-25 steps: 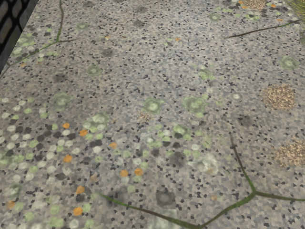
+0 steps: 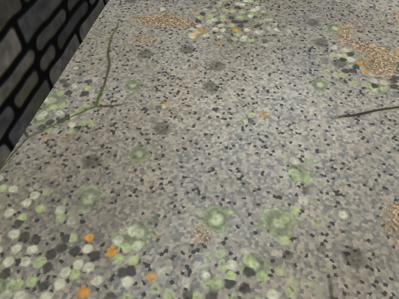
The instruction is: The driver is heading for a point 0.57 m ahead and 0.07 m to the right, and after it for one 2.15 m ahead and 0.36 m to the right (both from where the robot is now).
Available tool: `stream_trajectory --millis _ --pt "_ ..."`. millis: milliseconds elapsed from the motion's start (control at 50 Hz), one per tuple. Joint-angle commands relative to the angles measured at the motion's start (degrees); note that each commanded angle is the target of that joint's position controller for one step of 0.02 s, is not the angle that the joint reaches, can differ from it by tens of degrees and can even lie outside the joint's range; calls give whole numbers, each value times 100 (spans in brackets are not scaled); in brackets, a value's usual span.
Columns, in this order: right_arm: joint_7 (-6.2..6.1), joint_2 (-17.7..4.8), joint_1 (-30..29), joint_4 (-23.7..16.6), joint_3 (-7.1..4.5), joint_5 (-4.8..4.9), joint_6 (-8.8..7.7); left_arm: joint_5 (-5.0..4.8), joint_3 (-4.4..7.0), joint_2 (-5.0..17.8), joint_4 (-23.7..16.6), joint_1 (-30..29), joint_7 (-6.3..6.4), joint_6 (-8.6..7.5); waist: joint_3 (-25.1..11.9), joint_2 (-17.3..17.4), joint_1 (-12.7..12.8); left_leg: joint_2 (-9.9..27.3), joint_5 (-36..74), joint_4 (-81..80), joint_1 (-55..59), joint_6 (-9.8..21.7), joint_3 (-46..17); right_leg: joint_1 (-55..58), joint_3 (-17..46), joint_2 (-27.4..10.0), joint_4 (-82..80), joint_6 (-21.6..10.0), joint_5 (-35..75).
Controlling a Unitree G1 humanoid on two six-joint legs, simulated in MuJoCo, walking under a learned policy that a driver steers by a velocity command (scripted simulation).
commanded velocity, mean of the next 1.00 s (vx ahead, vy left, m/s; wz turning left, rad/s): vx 0.50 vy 0.00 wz -0.26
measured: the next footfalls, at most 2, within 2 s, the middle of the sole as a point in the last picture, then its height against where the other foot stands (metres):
left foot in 0.38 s outside the picture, level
right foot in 0.84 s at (283, 277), level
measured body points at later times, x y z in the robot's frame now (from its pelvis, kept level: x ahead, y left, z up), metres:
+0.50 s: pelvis +0.27 +0.02 +0.01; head +0.29 +0.02 +0.46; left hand +0.41 +0.28 -0.11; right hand +0.38 -0.28 -0.07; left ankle +0.34 +0.12 -0.73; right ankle +0.15 -0.08 -0.65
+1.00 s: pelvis +0.50 -0.12 +0.01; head +0.53 -0.14 +0.46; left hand +0.73 +0.08 -0.08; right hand +0.46 -0.40 -0.13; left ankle +0.48 +0.05 -0.64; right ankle +0.51 -0.22 -0.73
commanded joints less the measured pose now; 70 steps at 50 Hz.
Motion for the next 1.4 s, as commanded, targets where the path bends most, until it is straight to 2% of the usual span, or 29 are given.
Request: stream_trajectory --millis 20,80,180,280,340,360,380,400,420,440,460,520,660,780,820,840,860,880,900,920,960,1000,1120,1240,1280,1320,1360,1380,1400 --pt "10 -669 -569 -720 -177 -133 -270 52 170 679 -261 468 45 29 -128 -362 208 651 594 -38 -2145 -34 -171 1845 2664 -1574 -1636 -1064 -289" --pt "12 -458 -476 -707 -134 -171 -250 -8 173 687 -230 504 116 53 -246 -653 65 627 711 -869 -1764 -270 33 1508 2123 -1310 -1751 -1133 711" --pt "28 -215 -1450 -894 -19 -126 -265 -84 284 974 -56 851 278 161 -80 -596 355 370 2199 -2712 -1267 -543 113 963 1646 -1033 -1739 -941 876" --pt "110 -372 -2048 -1036 -79 -24 -365 -138 295 933 87 1246 339 299 -68 -645 489 129 2484 -3596 -735 -489 -36 1208 2120 -1117 -1311 -770 475" --pt "97 -575 -1592 -923 -200 1 -430 -127 313 903 46 1074 354 364 -173 -810 134 159 2127 -4024 71 -221 -2 1322 2398 -1109 -773 -582 628" --pt "54 -725 -1084 -812 -283 -40 -445 -98 265 754 -9 995 341 360 -487 -767 -133 336 2099 -4138 935 -36 -40 1107 2228 -866 -206 -419 850" --pt "-5 -1031 -215 -730 -377 -123 -448 -16 153 443 -135 910 314 330 -1226 -280 -532 1239 1773 -4001 2321 350 -841 459 1792 -556 1244 -217 303" --pt "-6 -1433 295 -564 -478 -173 -347 -121 37 73 -287 1612 328 275 -1884 1316 -296 2483 750 -4331 3966 1213 -3135 -1385 946 228 2958 136 -2136" --pt "36 -1066 313 -522 -419 -47 -307 -191 106 574 -225 1710 337 259 -1619 1364 -315 2733 -382 -4619 3794 1326 -4020 -2205 916 -237 3872 217 -2456" --pt "26 -678 69 -561 -317 -29 -291 -180 203 887 -223 1222 330 286 -877 763 -416 2456 -347 -4724 3155 1106 -3204 -2403 918 -460 4179 273 -1921" --pt "29 -550 -188 -566 -266 -67 -270 -122 220 880 -264 891 328 313 -438 388 -351 2177 376 -4820 2508 940 -2380 -2269 749 -630 4153 326 -1500" --pt "61 -334 -455 -401 -187 -144 -291 -91 207 565 -382 639 251 345 -20 510 -74 1648 1665 -5243 1418 837 -1180 -1779 628 -918 3641 350 -938" --pt "87 -773 -312 7 -297 10 -308 0 -10 176 -650 -279 94 247 108 244 -163 1473 2835 -5620 1138 980 -1 -1409 214 -950 1389 392 500" --pt "77 -1045 333 431 -326 143 -147 -56 14 386 -971 -1151 -14 171 237 315 -318 1772 3096 -5311 1714 762 24 -913 -23 -708 248 131 468" --pt "54 -1116 282 497 -313 165 -69 -20 141 606 -844 -570 4 142 -82 338 149 1656 4275 -4530 1707 585 126 178 -199 -468 -183 -60 381" --pt "42 -1024 313 499 -260 139 -61 12 291 876 -598 234 55 147 -596 257 539 1370 4599 -3569 1326 426 312 1447 -223 -415 -237 -201 496" --pt "41 -696 273 324 -112 -19 -99 96 434 1343 -435 1277 146 182 -1473 -320 953 1032 3057 -1829 134 178 525 3207 890 -1519 5 -557 773" --pt "56 -41 974 238 84 -3 -183 133 469 1678 -404 1428 164 233 -2274 -1766 592 147 -776 53 -1749 -135 455 4581 3373 -2876 -629 -1320 -382" --pt "63 -694 657 346 -84 136 -229 105 339 1125 -417 1442 156 228 -2051 -1119 840 338 -943 740 -2224 -112 -265 4203 3630 -2754 -977 -1221 -1033" --pt "72 -883 230 180 -166 237 -242 57 259 925 -373 1117 153 203 -1190 -999 742 566 -458 823 -2584 -73 -173 3560 2739 -2566 -1109 -1010 -868" --pt "25 -736 -56 151 -179 119 -183 75 175 596 -341 456 115 136 -478 -749 378 926 365 375 -2262 -123 -42 2315 1679 -2124 -1496 -835 -145" --pt "14 -494 192 251 -172 130 -13 126 162 417 -279 154 91 22 -301 -802 80 1060 760 215 -1684 -181 -86 1618 1047 -1953 -1906 -795 309" --pt "58 -234 -389 17 -142 71 136 151 277 605 85 148 199 -87 147 -462 30 1045 2120 -1049 -2046 -289 -156 1510 -254 -1854 -2313 -733 1156" --pt "275 -151 -1499 -432 -56 56 108 26 390 920 392 568 282 56 498 -277 425 936 2584 -2508 -2038 -65 387 2154 -943 -2011 -2263 -572 1271" --pt "330 -214 -1687 -591 -72 56 117 -41 428 1003 483 659 285 145 528 -310 433 859 2189 -2710 -2101 81 542 2574 -1053 -2116 -2007 -490 1652" --pt "364 -347 -1583 -684 -143 49 140 -84 471 1154 497 596 306 230 310 -461 260 571 1628 -2782 -1656 283 856 2815 -1221 -2130 -1396 -363 3246" --pt "336 -674 -578 -502 -352 75 175 -130 489 1257 458 444 341 332 -339 -538 -371 59 1353 -2954 -218 574 1189 2648 -1446 -1943 181 -159 4753" --pt "248 -1060 405 -232 -567 92 210 -101 428 1136 422 483 366 333 -857 -326 -832 -80 1596 -3223 1374 799 958 1802 -1529 -1693 1589 73 4126" --pt "129 -1774 734 -160 -736 132 243 154 214 463 163 916 329 246 -1295 1133 -511 1362 1399 -3400 3383 1606 -1597 -608 -1459 -964 3764 477 -56"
